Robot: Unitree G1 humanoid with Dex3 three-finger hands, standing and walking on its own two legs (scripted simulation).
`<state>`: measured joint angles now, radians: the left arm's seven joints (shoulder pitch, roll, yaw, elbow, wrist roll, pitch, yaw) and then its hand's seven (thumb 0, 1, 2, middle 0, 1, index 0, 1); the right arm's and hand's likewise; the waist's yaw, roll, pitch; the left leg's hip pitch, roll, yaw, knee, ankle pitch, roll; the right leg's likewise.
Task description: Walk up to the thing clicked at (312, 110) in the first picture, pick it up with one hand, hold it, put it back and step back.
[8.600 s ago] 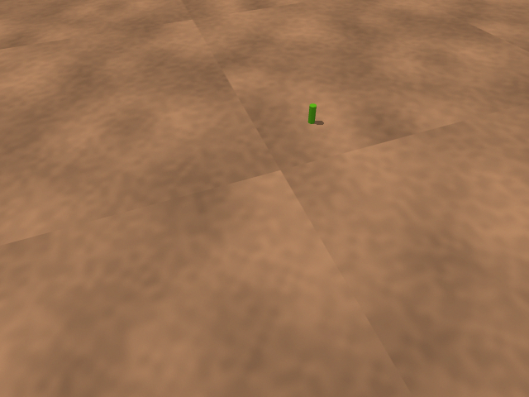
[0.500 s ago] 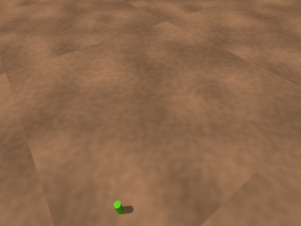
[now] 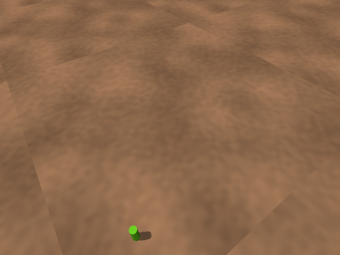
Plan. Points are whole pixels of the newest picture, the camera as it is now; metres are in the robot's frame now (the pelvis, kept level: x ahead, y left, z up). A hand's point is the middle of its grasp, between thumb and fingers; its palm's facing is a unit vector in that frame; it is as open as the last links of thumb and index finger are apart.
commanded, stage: stand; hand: left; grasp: from above
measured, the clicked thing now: (134, 233) +0.39 +0.22 -0.72
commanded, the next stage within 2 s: rise first in 0.62 s
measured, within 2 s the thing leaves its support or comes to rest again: neither
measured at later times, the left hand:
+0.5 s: hand out of the picture +0.07 +0.25 -0.16, palm faces -0.02 -0.94 -0.34, open 7.4 cm
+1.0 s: hand out of the picture +0.15 +0.25 -0.17, palm faces -0.03 -0.94 -0.34, open 9.6 cm
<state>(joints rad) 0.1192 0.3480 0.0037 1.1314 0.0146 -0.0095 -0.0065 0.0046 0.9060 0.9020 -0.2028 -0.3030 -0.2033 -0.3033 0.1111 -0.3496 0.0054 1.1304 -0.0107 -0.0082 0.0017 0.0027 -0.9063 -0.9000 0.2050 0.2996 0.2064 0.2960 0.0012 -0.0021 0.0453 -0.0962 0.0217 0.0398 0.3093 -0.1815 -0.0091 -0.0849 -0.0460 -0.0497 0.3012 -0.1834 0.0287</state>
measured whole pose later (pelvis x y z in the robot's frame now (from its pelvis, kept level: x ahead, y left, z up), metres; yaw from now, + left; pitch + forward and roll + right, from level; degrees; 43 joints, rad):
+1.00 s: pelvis -0.02 +0.00 -0.02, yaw +0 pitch +7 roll +0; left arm -0.05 0.34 0.15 1.01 0.11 0.02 -0.03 0.00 0.35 0.92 -0.17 -0.75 -0.18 -0.74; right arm 0.23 -0.24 -0.02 0.76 0.03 -0.03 -0.03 0.00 -0.92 -0.91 0.20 0.30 0.21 0.30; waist -0.03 -0.02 0.02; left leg -0.44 0.04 0.03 0.61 -0.29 -0.01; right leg -0.42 -0.04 -0.04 0.60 -0.29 0.02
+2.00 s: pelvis -0.07 +0.00 -0.27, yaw -1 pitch +33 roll -3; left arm -0.22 0.47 0.13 0.73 0.69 -0.09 0.09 0.00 -0.43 0.91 -0.16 -1.01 -0.17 -1.00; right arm 0.07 -0.29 -0.07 0.65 -0.01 -0.19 0.03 0.01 -0.89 -0.90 0.20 0.30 0.21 0.30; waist -0.02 0.01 -0.17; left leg -1.74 0.05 -0.03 1.84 -0.68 0.00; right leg -1.71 -0.06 -0.03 1.81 -0.68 0.02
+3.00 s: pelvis -0.11 +0.01 -0.42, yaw -5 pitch +34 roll -7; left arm -0.77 0.68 0.12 1.25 1.22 -0.26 0.32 0.00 -0.50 0.99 -0.09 -1.01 -0.10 -1.01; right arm 0.13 -0.26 -0.03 0.74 -0.11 -0.04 0.11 0.00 -0.91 -0.91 0.20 0.30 0.21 0.30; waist -0.13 0.00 -0.09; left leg -2.23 0.04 -0.10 2.30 -0.67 0.01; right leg -2.16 -0.04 -0.05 2.24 -0.67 0.03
